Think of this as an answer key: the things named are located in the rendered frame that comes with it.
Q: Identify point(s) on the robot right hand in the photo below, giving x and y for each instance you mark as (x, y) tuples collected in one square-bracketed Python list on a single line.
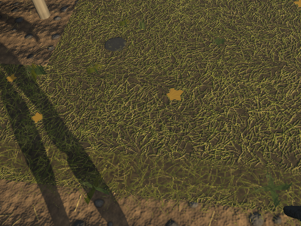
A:
[(293, 211)]

